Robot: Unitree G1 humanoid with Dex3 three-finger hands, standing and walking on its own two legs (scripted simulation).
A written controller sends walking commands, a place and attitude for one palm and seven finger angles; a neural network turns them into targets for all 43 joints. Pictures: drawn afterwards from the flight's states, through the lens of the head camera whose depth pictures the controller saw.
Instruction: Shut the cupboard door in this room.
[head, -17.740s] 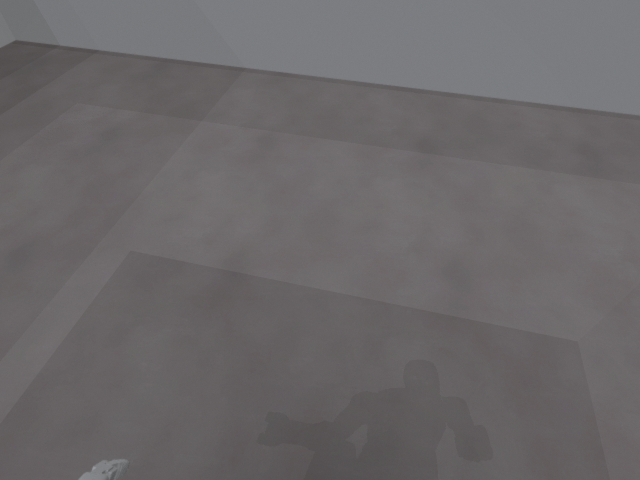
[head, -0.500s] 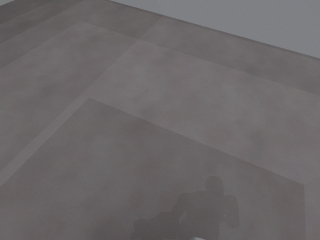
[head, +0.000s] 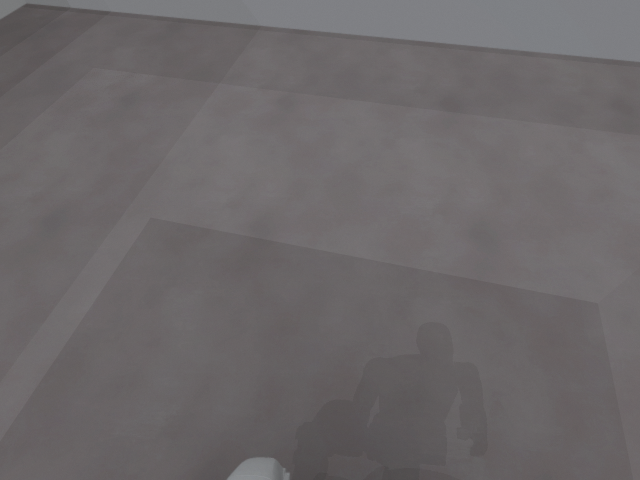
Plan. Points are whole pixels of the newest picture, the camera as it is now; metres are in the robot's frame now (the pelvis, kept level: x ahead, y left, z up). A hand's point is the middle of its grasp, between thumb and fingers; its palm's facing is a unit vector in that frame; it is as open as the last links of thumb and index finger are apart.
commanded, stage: turn or walk to find it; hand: left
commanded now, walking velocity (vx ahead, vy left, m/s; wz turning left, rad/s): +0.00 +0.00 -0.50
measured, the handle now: out of the picture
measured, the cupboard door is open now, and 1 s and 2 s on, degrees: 86 86 86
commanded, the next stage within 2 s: none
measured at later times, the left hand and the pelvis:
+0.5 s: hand (179, 469) +0.14 +0.22 -0.16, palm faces -0.26 -0.93 -0.26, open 7.4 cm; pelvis -0.02 +0.04 +0.00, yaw -17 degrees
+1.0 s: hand out of the picture +0.13 +0.16 -0.17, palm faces -0.46 -0.86 -0.22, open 7.4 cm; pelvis -0.02 +0.02 -0.01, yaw -30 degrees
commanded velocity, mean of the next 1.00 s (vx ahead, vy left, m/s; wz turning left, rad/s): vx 0.00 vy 0.00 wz -0.50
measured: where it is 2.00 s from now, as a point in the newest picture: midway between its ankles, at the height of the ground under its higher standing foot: outside the picture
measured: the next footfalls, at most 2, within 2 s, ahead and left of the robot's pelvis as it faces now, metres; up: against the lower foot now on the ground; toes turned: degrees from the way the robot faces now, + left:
left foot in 0.18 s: +0.03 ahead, +0.15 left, +0.00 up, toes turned -3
right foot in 0.60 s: -0.04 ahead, -0.10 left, +0.00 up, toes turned -26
